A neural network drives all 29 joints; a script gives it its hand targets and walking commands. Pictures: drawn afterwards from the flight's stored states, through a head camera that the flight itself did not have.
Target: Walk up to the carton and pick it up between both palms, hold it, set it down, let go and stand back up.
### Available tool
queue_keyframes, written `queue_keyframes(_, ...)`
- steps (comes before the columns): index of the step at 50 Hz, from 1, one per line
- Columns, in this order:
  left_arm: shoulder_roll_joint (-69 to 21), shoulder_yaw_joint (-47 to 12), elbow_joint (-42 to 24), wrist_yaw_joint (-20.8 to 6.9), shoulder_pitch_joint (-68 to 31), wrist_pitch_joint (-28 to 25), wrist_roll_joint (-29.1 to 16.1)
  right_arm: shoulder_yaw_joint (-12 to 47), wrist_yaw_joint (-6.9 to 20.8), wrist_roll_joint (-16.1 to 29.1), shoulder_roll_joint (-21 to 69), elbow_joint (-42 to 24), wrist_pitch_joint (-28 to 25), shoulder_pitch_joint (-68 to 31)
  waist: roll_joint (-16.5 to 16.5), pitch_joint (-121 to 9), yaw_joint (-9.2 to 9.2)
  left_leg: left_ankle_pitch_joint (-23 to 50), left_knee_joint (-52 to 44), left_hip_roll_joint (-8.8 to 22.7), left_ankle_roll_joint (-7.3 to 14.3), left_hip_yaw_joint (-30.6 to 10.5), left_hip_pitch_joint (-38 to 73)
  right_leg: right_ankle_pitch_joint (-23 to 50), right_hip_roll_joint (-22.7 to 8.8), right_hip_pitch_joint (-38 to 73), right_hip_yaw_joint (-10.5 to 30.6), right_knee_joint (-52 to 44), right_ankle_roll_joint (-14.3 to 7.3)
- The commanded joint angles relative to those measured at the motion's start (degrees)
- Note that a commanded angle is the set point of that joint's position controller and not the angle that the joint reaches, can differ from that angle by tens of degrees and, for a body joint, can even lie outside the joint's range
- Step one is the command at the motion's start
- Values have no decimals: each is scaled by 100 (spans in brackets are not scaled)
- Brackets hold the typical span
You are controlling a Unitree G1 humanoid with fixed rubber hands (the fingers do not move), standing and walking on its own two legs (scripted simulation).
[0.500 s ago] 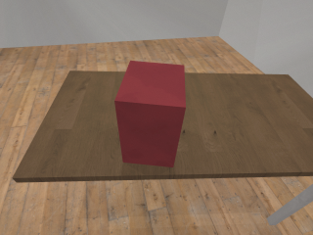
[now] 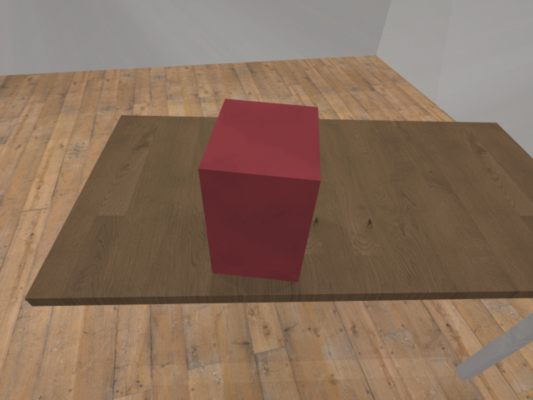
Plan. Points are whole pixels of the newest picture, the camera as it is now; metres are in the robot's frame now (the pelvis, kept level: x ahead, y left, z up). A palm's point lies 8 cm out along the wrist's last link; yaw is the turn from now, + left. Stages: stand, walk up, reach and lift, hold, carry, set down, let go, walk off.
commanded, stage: stand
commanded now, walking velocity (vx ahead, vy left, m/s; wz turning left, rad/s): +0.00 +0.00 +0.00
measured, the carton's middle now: (262, 193) +0.48 +0.01 +0.06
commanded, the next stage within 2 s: none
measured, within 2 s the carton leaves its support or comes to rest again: neither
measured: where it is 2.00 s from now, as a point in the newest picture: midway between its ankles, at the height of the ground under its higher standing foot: outside the picture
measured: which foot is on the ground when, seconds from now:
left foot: down 0.00-1.00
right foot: down 0.00-1.00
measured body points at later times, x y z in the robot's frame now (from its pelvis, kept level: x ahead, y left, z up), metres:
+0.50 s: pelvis +0.01 +0.00 +0.00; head +0.01 +0.00 +0.45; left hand +0.10 +0.31 -0.11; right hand +0.11 -0.30 -0.11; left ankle +0.05 +0.12 -0.74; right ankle +0.01 -0.13 -0.74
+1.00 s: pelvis +0.02 -0.01 +0.00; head +0.02 +0.00 +0.45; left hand +0.10 +0.31 -0.11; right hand +0.12 -0.31 -0.11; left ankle +0.05 +0.12 -0.74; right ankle +0.01 -0.13 -0.74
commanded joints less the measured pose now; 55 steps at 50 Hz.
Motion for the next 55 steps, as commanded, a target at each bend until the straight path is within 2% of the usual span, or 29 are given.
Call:
queue_keyframes(1,975,248,-265,42,-99,-84,11,-231,-30,19,-1084,-299,-51,-199,237,-150,-17,-391,-623,642,160,-714,-76,-113,-535,-132,530,-484,-171)
queue_keyframes(3,942,235,-259,33,-159,-57,17,-206,-64,33,-987,-237,-77,-164,5,-111,-81,-305,-630,675,143,-714,23,-198,-580,-232,534,-570,-161)
queue_keyframes(5,833,219,-216,44,-41,-47,-45,-225,-68,33,-1112,-181,-78,-140,234,-3,-27,-259,-675,631,166,-735,-20,-140,-563,-194,532,-590,-162)
queue_keyframes(11,957,234,-102,67,-25,-91,12,-193,-56,21,-944,-139,-62,-161,74,-185,-8,388,-552,661,128,-650,191,159,-575,-47,515,-579,-132)
queue_keyframes(16,996,265,-32,74,-77,-69,5,-199,-62,40,-959,-160,-52,-174,111,-72,-90,-157,-660,662,142,-686,98,-37,-585,-145,561,-625,-138)
queue_keyframes(17,928,246,14,74,-147,-56,-12,-198,-87,0,-973,-153,-64,-306,92,-243,6,108,-651,696,173,-703,189,38,-646,-52,566,-607,-185)
queue_keyframes(18,899,237,-54,76,-357,-63,7,-235,-76,33,-979,-174,-63,-250,300,-175,-127,97,-676,644,131,-639,108,24,-593,-94,569,-616,-159)
queue_keyframes(19,993,263,-15,80,-206,-62,-3,-239,-80,14,-1081,-106,-75,-212,135,-301,2,143,-654,648,145,-653,180,121,-580,77,493,-599,-154)
queue_keyframes(24,941,244,-23,86,-249,-26,33,-208,-102,10,-901,-138,-41,-277,-81,-144,-25,186,-688,709,145,-702,234,-41,-583,-145,434,-661,-129)
queue_keyframes(25,899,205,47,89,-145,-36,-31,-247,-84,35,-1023,-64,-23,-256,182,-317,27,141,-638,636,115,-671,276,-27,-640,-77,527,-622,-149)
queue_keyframes(26,846,212,56,74,-195,-46,-30,-286,-118,48,-1030,-74,-45,-258,54,-180,-34,159,-625,680,152,-708,228,-37,-648,-98,563,-716,-149)
queue_keyframes(27,884,215,64,72,-207,-52,-50,-250,-84,9,-1082,-33,-60,-228,168,-199,-27,192,-627,633,125,-730,225,0,-652,-105,569,-680,-167)
queue_keyframes(30,951,226,102,96,-238,-42,-21,-234,-111,20,-948,41,-64,-153,-126,-223,-21,499,-616,705,136,-742,270,136,-672,-55,537,-597,-166)
queue_keyframes(31,849,213,141,84,-168,-28,-28,-226,-95,4,-965,-3,-59,-164,235,-198,0,455,-547,682,123,-615,350,67,-651,-33,534,-679,-157)
queue_keyframes(34,929,237,168,90,-276,-43,-14,-252,-117,13,-1075,-13,-55,-206,135,-136,-45,561,-569,687,117,-692,244,264,-688,-17,552,-696,-143)
queue_keyframes(35,898,228,169,94,-210,-57,2,-244,-104,48,-928,-29,-66,-64,-114,-326,-73,546,-575,707,116,-737,427,245,-639,-8,470,-636,-156)
queue_keyframes(39,933,273,218,108,-365,-48,-27,-293,-125,-48,-1067,33,-74,-272,220,-201,21,410,-640,643,115,-642,250,168,-648,153,592,-658,-180)
queue_keyframes(40,950,283,235,92,-195,-54,-36,-271,-122,-29,-1026,55,-59,-172,88,-188,49,423,-677,675,103,-666,254,168,-674,103,528,-665,-215)
queue_keyframes(41,968,263,288,84,-218,-50,-7,-285,-127,37,-1026,55,-56,-130,0,-47,-68,472,-655,702,119,-698,311,274,-642,-80,568,-694,-190)
queue_keyframes(42,840,243,240,92,-275,-54,-16,-255,-131,6,-976,34,-49,-213,61,-289,61,592,-623,716,87,-650,362,292,-665,122,490,-638,-183)
queue_keyframes(43,922,268,313,101,-153,-74,-4,-245,-131,15,-897,54,-50,-22,233,-116,-76,615,-638,655,92,-626,342,265,-639,69,556,-706,-186)
queue_keyframes(44,874,232,269,100,-246,-81,2,-243,-148,12,-942,44,-41,-303,121,-219,76,572,-610,710,71,-652,313,323,-634,179,524,-701,-169)
queue_keyframes(45,967,274,357,98,-103,-54,-10,-280,-133,25,-996,30,-46,-228,93,-240,-28,414,-649,683,121,-639,362,317,-695,80,563,-707,-179)
queue_keyframes(47,904,267,353,96,-297,-22,-28,-303,-138,24,-1076,72,-41,-204,123,-173,-11,413,-663,642,120,-615,168,368,-644,248,511,-692,-112)
queue_keyframes(48,941,274,277,129,-419,-26,-11,-285,-149,20,-1037,100,-42,-279,-112,-97,-3,620,-712,713,92,-671,236,297,-659,80,449,-665,-154)
queue_keyframes(49,931,266,368,94,-233,-47,-34,-320,-165,30,-1133,147,-39,-210,101,-203,51,416,-668,721,134,-643,389,194,-674,77,521,-757,-173)
queue_keyframes(52,825,220,378,112,-335,-55,-13,-284,-146,40,-878,99,-63,-104,35,55,-108,363,-725,703,90,-672,280,268,-678,-97,566,-760,-162)
queue_keyframes(54,940,261,403,94,-232,-13,-35,-300,-140,34,-1024,143,-56,-172,153,-270,5,369,-696,690,114,-666,378,166,-677,174,492,-808,-164)
queue_keyframes(55,1031,276,414,113,-225,-19,-20,-280,-104,-7,-915,102,-37,-138,77,-140,-41,416,-709,658,99,-659,385,220,-635,32,488,-721,-211)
